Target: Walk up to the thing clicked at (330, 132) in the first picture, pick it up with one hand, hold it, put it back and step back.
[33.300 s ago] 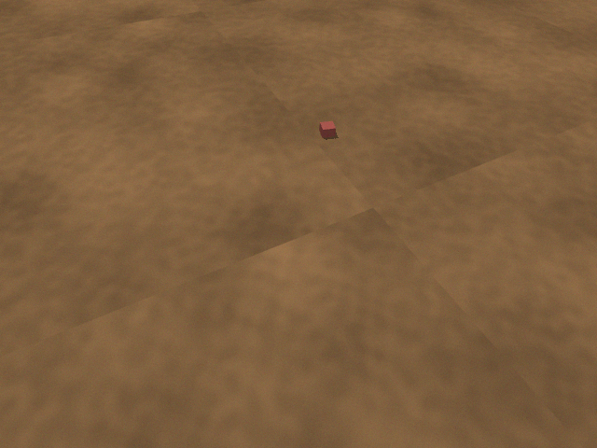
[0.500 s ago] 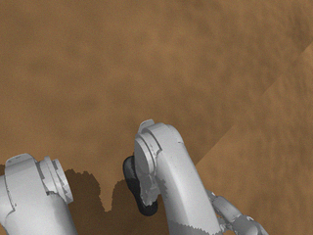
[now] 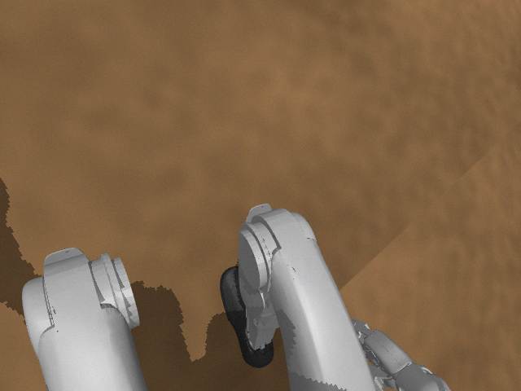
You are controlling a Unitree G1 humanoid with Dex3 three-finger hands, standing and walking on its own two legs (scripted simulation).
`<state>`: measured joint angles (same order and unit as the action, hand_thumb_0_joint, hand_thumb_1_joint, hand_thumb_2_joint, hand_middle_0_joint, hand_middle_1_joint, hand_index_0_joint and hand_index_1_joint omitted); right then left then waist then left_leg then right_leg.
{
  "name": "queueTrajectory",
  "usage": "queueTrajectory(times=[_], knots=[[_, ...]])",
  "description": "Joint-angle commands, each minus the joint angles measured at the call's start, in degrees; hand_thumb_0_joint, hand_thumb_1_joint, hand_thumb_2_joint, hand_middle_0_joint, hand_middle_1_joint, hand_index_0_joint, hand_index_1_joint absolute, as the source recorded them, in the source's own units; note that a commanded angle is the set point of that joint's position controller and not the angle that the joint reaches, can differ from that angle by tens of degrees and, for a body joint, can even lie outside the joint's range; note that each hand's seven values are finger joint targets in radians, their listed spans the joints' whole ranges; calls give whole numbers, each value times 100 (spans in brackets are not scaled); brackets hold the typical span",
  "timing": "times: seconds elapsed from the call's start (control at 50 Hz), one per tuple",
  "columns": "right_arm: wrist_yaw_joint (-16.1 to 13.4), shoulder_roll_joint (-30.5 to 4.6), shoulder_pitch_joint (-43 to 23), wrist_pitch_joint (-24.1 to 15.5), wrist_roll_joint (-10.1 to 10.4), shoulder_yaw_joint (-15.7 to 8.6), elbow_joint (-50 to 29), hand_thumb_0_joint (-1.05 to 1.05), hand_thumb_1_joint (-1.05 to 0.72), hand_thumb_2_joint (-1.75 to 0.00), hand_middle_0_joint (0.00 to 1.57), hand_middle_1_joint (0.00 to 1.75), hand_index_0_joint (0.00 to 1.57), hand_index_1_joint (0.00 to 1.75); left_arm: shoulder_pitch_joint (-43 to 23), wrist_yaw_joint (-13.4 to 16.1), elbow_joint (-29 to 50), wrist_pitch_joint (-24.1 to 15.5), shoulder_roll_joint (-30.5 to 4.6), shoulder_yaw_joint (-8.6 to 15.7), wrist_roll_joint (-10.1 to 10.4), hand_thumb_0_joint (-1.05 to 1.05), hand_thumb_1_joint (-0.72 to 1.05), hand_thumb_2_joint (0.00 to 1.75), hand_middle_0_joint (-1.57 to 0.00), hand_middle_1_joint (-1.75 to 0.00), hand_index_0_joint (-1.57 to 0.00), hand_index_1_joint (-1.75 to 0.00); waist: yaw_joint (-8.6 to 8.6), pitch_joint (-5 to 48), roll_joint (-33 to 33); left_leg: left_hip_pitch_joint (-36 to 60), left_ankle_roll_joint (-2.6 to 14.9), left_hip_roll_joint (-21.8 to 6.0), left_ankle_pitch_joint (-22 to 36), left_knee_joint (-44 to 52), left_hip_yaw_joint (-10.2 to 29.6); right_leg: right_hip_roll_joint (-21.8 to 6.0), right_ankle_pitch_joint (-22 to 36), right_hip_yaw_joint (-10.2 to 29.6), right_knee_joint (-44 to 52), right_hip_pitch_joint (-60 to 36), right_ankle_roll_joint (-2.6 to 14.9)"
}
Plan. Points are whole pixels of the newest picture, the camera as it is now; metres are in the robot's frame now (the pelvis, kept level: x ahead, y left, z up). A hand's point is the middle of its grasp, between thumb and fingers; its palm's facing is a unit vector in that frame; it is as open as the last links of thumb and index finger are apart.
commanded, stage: settle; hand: left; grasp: from above
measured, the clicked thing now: out of the picture +0.44 +0.38 -0.25
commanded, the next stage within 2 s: lift in 0.48 s
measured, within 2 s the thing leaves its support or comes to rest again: neither
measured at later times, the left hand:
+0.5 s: hand out of the picture +0.42 +0.38 -0.12, palm faces -0.44 -0.08 -0.89, open 9.6 cm
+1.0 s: hand out of the picture +0.39 +0.38 -0.04, palm faces -0.46 -0.12 -0.88, open 9.6 cm
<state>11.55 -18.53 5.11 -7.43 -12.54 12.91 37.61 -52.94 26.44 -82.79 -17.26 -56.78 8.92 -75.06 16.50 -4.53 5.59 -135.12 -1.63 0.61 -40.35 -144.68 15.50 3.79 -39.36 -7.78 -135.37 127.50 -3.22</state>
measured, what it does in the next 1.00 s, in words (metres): rises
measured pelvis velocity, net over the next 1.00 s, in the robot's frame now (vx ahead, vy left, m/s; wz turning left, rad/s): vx -0.01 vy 0.00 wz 0.12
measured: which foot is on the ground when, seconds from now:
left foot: down 0.00-1.00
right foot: down 0.00-1.00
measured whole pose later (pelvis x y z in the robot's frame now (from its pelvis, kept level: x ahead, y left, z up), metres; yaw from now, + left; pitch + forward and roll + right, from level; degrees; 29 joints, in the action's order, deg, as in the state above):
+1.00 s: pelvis -0.01 +0.00 +0.08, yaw +7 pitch +35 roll -9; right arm 5.6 -15.8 10.6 4.0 -3.5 2.5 36.6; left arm -43.1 3.7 -58.3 -14.8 -45.1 5.0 -64.1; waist 9.8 6.6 -1.1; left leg -125.8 -0.1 0.2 -36.6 -127.2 7.8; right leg 1.0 -37.7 -2.4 -122.5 120.0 -3.3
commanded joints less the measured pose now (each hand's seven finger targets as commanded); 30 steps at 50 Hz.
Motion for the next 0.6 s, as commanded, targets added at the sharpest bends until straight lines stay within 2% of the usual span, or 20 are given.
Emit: queueTrajectory(times=[0.0, 0.06, 0.18, 0.26, 0.28, 0.32, 0.38, 0.42, 0.44, 0.46, 0.52, 0.54, 0.56, 0.58], knots=[[-39, -1659, 995, 88, 166, -781, -7, 0, -90, -90, 20, 30, 20, 30, -1634, -46, 1209, 136, -1456, 32, 225, 0, 84, 70, -123, -46, -121, -49, -117, 4253, -3447, 3393, 156, -167, 1391, 1731, -872, 96, 1558, -524, 1134, -1632, 510], [-41, -1643, 1116, 159, 251, -868, 15, 0, -90, -90, 20, 30, 20, 30, -1433, -303, 889, 254, -993, -216, 323, 0, 82, 67, -121, -46, -119, -48, -4, 3771, -2900, 3051, 207, -128, 1179, 1781, -876, 67, 1403, -505, 1271, -1415, 512], [-142, -1603, 1204, 389, 390, -981, -119, 0, -90, -90, 20, 30, 20, 30, -1617, -873, 1398, 175, -969, -250, 516, 0, 75, 58, -115, -42, -114, -44, -96, 4044, -2347, 2850, 294, -48, 1050, 1844, -931, 16, 1261, -382, 1491, -1726, 500], [-247, -1577, 1281, 529, 450, -1028, -166, 0, -90, -90, 20, 30, 20, 30, -1652, -1131, 1707, 37, -1068, -158, 549, 0, 74, 59, -114, -43, -113, -44, -185, 4158, -2460, 3105, 253, -20, 1132, 1954, -916, -16, 1231, -350, 1520, -1773, 529], [-279, -1560, 1289, 576, 460, -1036, -188, 0, -90, -90, 20, 30, 20, 30, -1667, -1159, 1870, -3, -1155, -88, 539, 0, 74, 60, -115, -44, -114, -45, -252, 4381, -2511, 3255, 242, -27, 1205, 1972, -933, -17, 1272, -339, 1519, -1820, 536], [-333, -1515, 1305, 667, 501, -1055, -200, 0, -90, -90, 20, 30, 20, 30, -1689, -1189, 2023, -50, -1226, -6, 516, 0, 78, 61, -116, -46, -116, -47, -341, 4492, -2667, 3386, 228, -18, 1257, 2055, -982, -31, 1307, -296, 1525, -1812, 541], [-393, -1492, 1339, 755, 493, -1070, -201, 0, -90, -90, 20, 30, 20, 30, -1650, -1193, 1997, -89, -1172, 18, 460, 0, 79, 67, -119, -46, -117, -49, -281, 4384, -2572, 3337, 242, 0, 1221, 2030, -1045, -32, 1243, -269, 1645, -1788, 567], [-426, -1417, 1333, 820, 509, -1063, -197, 0, -90, -90, 20, 30, 20, 30, -1804, -1195, 2228, -116, -1258, 46, 409, 0, 81, 68, -120, -48, -118, -49, -344, 4623, -2778, 3446, 245, -9, 1283, 2112, -1091, -37, 1307, -235, 1616, -1854, 557], [-445, -1465, 1339, 844, 525, -1114, -182, 0, -90, -90, 20, 30, 20, 30, -1810, -1193, 2304, -108, -1307, 145, 442, 0, 83, 69, -121, -48, -119, -50, -412, 4672, -2820, 3554, 240, 15, 1357, 2151, -1085, -61, 1330, -237, 1617, -1763, 568], [-452, -1434, 1368, 855, 525, -1121, -192, 0, -90, -90, 20, 30, 20, 30, -1735, -1205, 2173, -94, -1167, 44, 428, 0, 84, 71, -121, -50, -120, -51, -351, 4584, -2777, 3589, 230, 1, 1272, 2222, -1039, -57, 1253, -259, 1641, -1690, 577], [-497, -1405, 1383, 896, 541, -1141, -157, 0, -90, -90, 20, 30, 20, 30, -1802, -1227, 2128, -66, -1051, -79, 446, 0, 82, 71, -120, -50, -119, -52, -277, 4466, -2618, 3458, 277, -4, 1061, 2280, -1100, -62, 1133, -223, 1783, -1692, 552], [-509, -1410, 1403, 895, 536, -1125, -147, 0, -90, -90, 20, 30, 20, 30, -1730, -1248, 1969, -51, -996, -124, 454, 0, 81, 73, -120, -50, -118, -52, -250, 4274, -2482, 3318, 288, 11, 991, 2240, -1118, -73, 1060, -212, 1830, -1681, 558], [-513, -1372, 1418, 901, 551, -1137, -140, 0, -92, -91, 20, 30, 20, 30, -1830, -1268, 2168, -57, -1019, -101, 477, 0, 80, 72, -123, -51, -121, -54, -297, 4423, -2550, 3382, 294, 6, 983, 2323, -1127, -77, 1078, -193, 1837, -1757, 543], [-526, -1399, 1434, 900, 554, -1155, -131, 0, -89, -89, 20, 30, 20, 30, -1718, -1302, 1979, -28, -997, -117, 472, 0, 77, 69, -115, -48, -113, -48, -316, 4331, -2515, 3387, 283, 15, 935, 2376, -1097, -83, 1010, -209, 1844, -1669, 570]])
